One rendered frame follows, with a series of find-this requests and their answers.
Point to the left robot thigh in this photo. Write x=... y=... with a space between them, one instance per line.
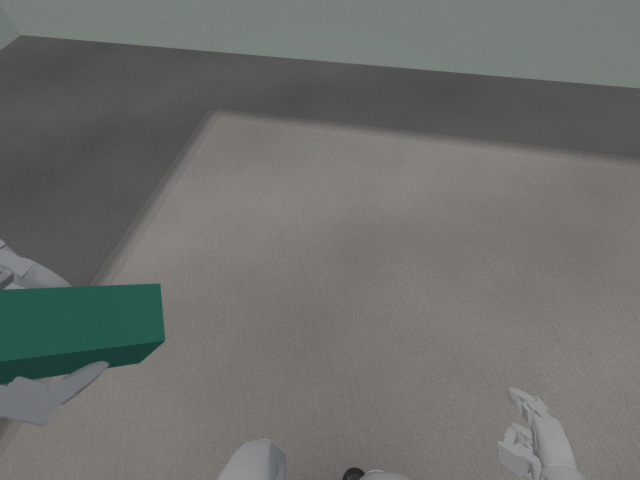
x=256 y=460

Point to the robot right hand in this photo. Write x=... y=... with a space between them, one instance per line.
x=527 y=452

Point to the sponge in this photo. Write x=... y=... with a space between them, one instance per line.
x=46 y=332

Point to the robot left hand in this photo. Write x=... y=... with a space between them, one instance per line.
x=24 y=399

